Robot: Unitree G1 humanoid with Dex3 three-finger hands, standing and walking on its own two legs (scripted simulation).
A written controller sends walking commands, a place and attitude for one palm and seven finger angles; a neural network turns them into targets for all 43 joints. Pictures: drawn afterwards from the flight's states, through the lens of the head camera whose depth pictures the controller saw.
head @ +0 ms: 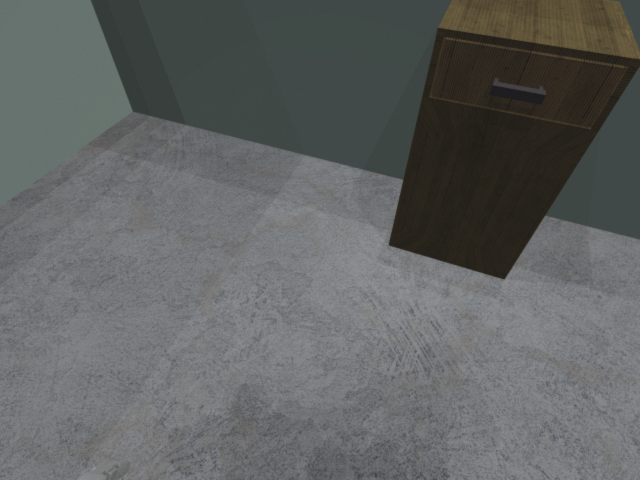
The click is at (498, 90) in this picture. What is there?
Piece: drawer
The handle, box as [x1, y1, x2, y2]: [489, 78, 545, 104]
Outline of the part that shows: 489,94 541,104 545,95 545,90 542,89 542,86 539,86 537,89 502,83 497,81 498,78 495,78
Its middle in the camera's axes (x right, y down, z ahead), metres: +0.51 -0.39 +1.01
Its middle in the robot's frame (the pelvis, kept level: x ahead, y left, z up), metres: +1.04 -0.46 +0.00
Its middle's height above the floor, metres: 0.77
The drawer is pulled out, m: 0.00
